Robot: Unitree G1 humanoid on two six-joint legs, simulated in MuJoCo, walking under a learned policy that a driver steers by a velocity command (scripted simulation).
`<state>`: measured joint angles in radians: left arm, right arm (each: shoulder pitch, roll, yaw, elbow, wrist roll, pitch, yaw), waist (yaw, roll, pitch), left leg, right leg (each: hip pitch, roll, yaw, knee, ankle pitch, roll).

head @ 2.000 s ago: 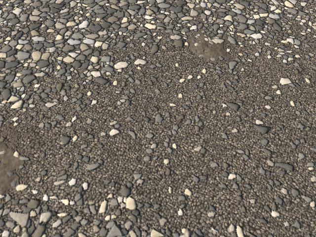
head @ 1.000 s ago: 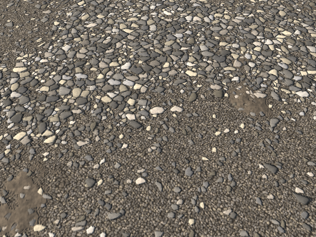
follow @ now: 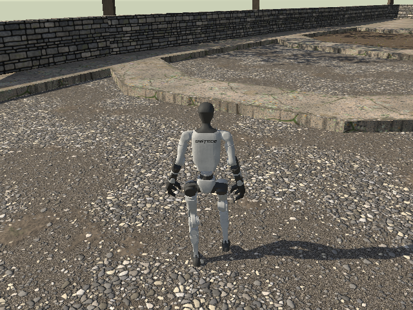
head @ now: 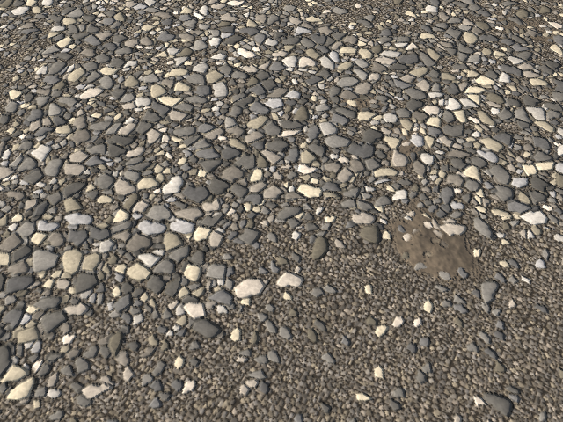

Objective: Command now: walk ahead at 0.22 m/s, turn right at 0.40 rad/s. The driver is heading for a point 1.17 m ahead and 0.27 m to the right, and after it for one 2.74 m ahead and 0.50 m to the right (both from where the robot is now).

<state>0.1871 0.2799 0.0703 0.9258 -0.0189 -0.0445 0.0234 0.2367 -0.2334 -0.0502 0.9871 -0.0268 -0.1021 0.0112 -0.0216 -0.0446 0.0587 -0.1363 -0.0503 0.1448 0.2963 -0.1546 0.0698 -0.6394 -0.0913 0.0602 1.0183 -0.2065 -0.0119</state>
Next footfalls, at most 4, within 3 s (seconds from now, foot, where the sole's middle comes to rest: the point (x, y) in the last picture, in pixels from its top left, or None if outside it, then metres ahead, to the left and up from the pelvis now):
0.22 right None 0.22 -0.13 -0.78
0.68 left None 0.26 0.10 -0.78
1.06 right None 0.14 -0.11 -0.78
1.46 left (290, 393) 0.55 -0.01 -0.78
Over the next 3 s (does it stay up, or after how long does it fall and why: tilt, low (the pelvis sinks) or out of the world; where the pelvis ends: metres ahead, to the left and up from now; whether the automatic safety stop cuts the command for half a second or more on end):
stays up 1.12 -0.32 -0.02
